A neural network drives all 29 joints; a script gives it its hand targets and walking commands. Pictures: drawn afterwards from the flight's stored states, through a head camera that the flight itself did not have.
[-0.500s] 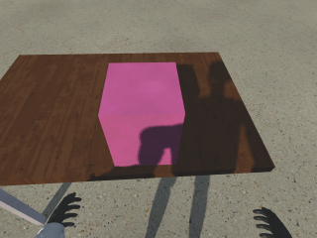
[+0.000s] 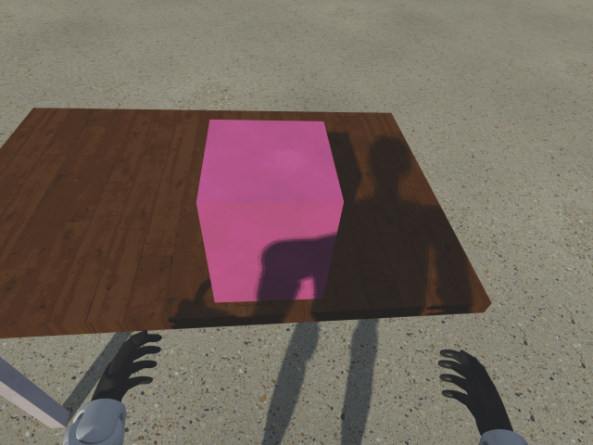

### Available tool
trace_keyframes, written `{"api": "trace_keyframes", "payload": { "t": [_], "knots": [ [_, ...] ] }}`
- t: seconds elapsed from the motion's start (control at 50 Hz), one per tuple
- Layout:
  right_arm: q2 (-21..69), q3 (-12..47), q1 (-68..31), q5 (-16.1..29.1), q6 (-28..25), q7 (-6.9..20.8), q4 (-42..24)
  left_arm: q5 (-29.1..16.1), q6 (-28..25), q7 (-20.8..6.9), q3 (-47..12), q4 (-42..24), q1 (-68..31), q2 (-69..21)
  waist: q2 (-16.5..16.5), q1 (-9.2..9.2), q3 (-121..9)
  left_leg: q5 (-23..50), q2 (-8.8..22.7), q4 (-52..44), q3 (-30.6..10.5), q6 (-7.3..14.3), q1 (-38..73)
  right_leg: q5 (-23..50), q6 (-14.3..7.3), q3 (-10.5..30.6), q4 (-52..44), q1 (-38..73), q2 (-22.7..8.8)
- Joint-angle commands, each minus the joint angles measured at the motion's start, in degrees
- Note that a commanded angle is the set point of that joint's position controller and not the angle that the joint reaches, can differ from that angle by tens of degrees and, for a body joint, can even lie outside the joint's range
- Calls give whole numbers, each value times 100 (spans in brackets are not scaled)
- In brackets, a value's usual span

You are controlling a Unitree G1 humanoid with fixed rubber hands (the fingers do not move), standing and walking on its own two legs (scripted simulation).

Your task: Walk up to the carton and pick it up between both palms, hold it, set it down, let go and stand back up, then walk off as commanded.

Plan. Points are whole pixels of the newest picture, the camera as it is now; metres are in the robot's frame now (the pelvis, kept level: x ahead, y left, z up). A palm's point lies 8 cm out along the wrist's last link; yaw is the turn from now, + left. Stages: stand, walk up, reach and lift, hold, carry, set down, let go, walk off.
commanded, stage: reach and lift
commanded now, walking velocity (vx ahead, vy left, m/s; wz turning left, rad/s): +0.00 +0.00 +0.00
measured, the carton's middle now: (268, 212) +0.50 +0.08 +0.01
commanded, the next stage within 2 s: none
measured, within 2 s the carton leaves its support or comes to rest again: neither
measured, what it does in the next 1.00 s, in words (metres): stands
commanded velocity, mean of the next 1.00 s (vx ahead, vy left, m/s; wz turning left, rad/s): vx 0.00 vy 0.00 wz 0.00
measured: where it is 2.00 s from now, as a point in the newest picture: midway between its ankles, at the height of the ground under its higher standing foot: outside the picture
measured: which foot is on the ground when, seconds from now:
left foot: down 0.00-1.00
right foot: down 0.00-1.00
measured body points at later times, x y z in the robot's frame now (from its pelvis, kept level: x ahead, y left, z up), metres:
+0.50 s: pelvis +0.03 +0.01 +0.01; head +0.04 +0.03 +0.46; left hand +0.22 +0.22 -0.01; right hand +0.22 -0.21 +0.00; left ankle +0.06 +0.12 -0.74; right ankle +0.00 -0.08 -0.74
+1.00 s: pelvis +0.02 +0.02 +0.01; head +0.03 +0.03 +0.46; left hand +0.30 +0.21 +0.04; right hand +0.26 -0.19 +0.03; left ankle +0.06 +0.12 -0.74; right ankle +0.00 -0.08 -0.74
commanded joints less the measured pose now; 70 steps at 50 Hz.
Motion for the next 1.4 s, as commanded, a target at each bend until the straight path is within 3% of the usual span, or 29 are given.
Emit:
{"api": "trace_keyframes", "payload": {
  "t": [0.0, 0.04, 0.08, 0.1, 0.14, 0.18, 0.22, 0.3, 0.34, 0.42, 0.46, 0.48, 0.52, 0.56, 0.6, 0.66, 0.7, 0.8, 0.82, 0.86, 0.92, 0.96, 1.04, 1.12, 1.2, 1.22, 1.3, 1.36, 1.38],
  "knots": [
    [-777, -179, -66, 813, 156, 115, -1514, -395, -128, 255, -128, -1201, -591, 107, 834, 98, -515, -1179, 4, -227, -71, 19, 2733, -1705, -396, 151, -2048, -2622, -435],
    [-1162, -601, -526, 796, 128, 357, -1644, -386, -301, 421, -422, -1256, -565, -249, 1757, 116, -494, -2837, 635, -1622, -280, 146, -13, -391, 68, -344, -999, 52, 466],
    [-1480, -787, -437, 942, -20, 565, -1283, -174, -641, 504, -588, -1213, -550, -640, 2453, -89, -915, -3213, 1107, -2255, -583, 254, -1657, 948, 327, -408, -180, 1966, 891],
    [-1557, -761, -502, 1073, -163, 623, -1310, -214, -745, 513, -575, -1142, -342, -661, 2252, 9, -1078, -2629, 1071, -2110, -608, 164, -1485, 1188, 279, -254, -279, 1904, 787],
    [-1286, -676, -547, 1069, -340, 681, -1547, -561, -1049, 539, -631, -1136, -242, -596, 1149, 101, -1068, -2009, 699, -1687, -270, 77, -662, 544, 191, -70, -845, 1046, 526],
    [-1039, -674, -320, 894, -411, 640, -1367, -846, -1262, 554, -798, -950, -30, -637, 391, -20, -847, -1387, 444, -1421, -49, -45, 571, -146, 66, -18, -1413, -133, 291],
    [-864, -339, -125, 956, -553, 532, -1444, -929, -1513, 465, -734, -720, 51, -519, -112, -46, -883, -506, 283, -1082, 204, 100, 861, -86, 99, 100, -1564, -325, 188],
    [-672, 383, 374, 1350, -982, 342, -1925, -777, -1923, 356, -289, -982, 907, -381, 122, 388, -1467, 2004, 107, -557, 314, -95, 1469, 2367, 178, 256, -1366, 231, 163],
    [-654, 590, 508, 1425, -1183, 251, -1926, -688, -2139, 282, -234, -920, 930, -333, 121, 429, -1426, 2234, 30, -486, 291, -96, 1319, 2873, 270, 309, -1344, 479, 87],
    [-702, 763, 674, 1503, -1412, 209, -1571, -677, -2404, 259, -299, -1313, 984, -313, 328, 511, -1367, 2337, 21, -435, 237, -122, 1371, 3003, 272, 362, -1329, 331, 118],
    [-766, 741, 688, 1512, -1430, 185, -1583, -693, -2518, 295, -231, -1521, 905, -225, 412, 575, -1268, 2087, 46, -483, 273, -126, 1436, 2425, 231, 350, -1445, 224, 144],
    [-560, 724, 538, 1599, -1494, 209, -1701, -796, -2626, 320, -420, -1739, 689, -212, 556, 454, -1353, 1927, 5, -420, 268, -146, 1309, 2306, 208, 354, -1418, 153, 114],
    [-631, 793, 202, 1553, -1479, 198, -1840, -858, -2645, 383, -364, -1713, 397, -132, 521, 569, -1181, 1380, 39, -440, 255, -66, 1039, 1781, 230, 426, -1413, -49, 46],
    [-621, 714, -80, 1495, -1372, 202, -1903, -949, -2580, 371, -463, -1501, 185, -131, 330, 523, -980, 963, 72, -525, 251, -5, 1058, 1175, 202, 411, -1538, -297, 56],
    [-535, 595, -370, 1441, -1132, 185, -1943, -978, -2373, 355, -550, -1287, -179, -192, 477, 431, -800, 479, 121, -657, 246, -5, 1090, 371, 150, 367, -1705, -450, 49],
    [-651, 401, -1025, 1274, -786, 225, -2166, -1072, -2022, 455, -566, -1150, -816, -97, 636, 507, -685, -252, 180, -866, 263, 37, 967, -643, 20, 307, -1780, -726, 81],
    [-638, 299, -1318, 1227, -471, 168, -2293, -1222, -1702, 526, -510, -1027, -1211, -59, 419, 538, -655, -629, 214, -993, 327, 101, 828, -1010, 24, 310, -1828, -801, 90],
    [-755, 230, -1782, 1284, 90, 23, -3093, -1339, -927, 559, -322, -1218, -1538, -137, 275, 645, -913, -410, 217, -1036, 416, 186, 769, -567, 117, 319, -1715, -672, 91],
    [-750, 198, -1727, 1313, 210, 14, -2849, -1283, -772, 553, -284, -1162, -1692, -200, 538, 577, -973, -308, 228, -1009, 406, 127, 818, -469, 105, 307, -1678, -686, 74],
    [-760, 289, -1768, 1364, 376, -55, -2923, -1063, -545, 599, -42, -1463, -1802, -151, 625, 724, -1015, -133, 266, -1016, 407, 110, 925, -321, 113, 321, -1627, -590, 72],
    [-844, 181, -1984, 1420, 563, -135, -3005, -1033, -177, 594, 154, -1735, -2058, -169, 617, 682, -1168, 226, 258, -948, 468, 36, 1040, 67, 155, 250, -1565, -521, 138],
    [-923, 171, -1991, 1526, 687, -189, -2934, -836, 87, 591, 247, -1968, -2093, -276, 905, 675, -1261, 842, 279, -878, 442, -38, 1276, 602, 132, 216, -1522, -372, 155],
    [-1097, 156, -2363, 1656, 917, -303, -3262, -752, 453, 474, 614, -2416, -2398, -168, 602, 686, -1632, 1686, 271, -710, 374, -74, 1489, 1530, 233, 232, -1459, -39, 242],
    [-975, 303, -2717, 1734, 1119, -393, -3229, -803, 656, 285, 588, -2307, -2648, -262, 465, 531, -1608, 1658, 264, -686, 298, -24, 1427, 1814, 295, 264, -1455, -76, 206],
    [-1095, 210, -3259, 1717, 1305, -448, -3205, -989, 772, 113, 709, -2061, -3183, -174, 376, 547, -1661, 1461, 241, -713, 295, 20, 1284, 1769, 340, 294, -1448, -135, 178],
    [-1036, 201, -3245, 1683, 1347, -471, -3146, -1026, 816, 60, 587, -1958, -3103, -222, 385, 418, -1804, 1409, 267, -684, 275, 32, 1359, 1853, 315, 262, -1439, -26, 163],
    [-1040, 277, -3904, 1675, 1503, -512, -2945, -949, 931, 20, 973, -1209, -3664, -70, 143, 655, -1671, 954, 262, -804, 324, 165, 930, 1384, 361, 316, -1445, -8, 155],
    [-1141, 230, -4355, 1750, 1603, -486, -2807, -960, 1003, 66, 941, -1384, -4106, -9, 243, 625, -1808, 1027, 309, -789, 268, 157, 1032, 1206, 310, 291, -1429, -212, 219],
    [-1208, 85, -4422, 1717, 1646, -474, -2517, -1035, 995, 41, 790, -1236, -4333, 3, 373, 500, -1734, 775, 312, -794, 244, 135, 933, 1065, 314, 284, -1428, -385, 188]
  ]
}}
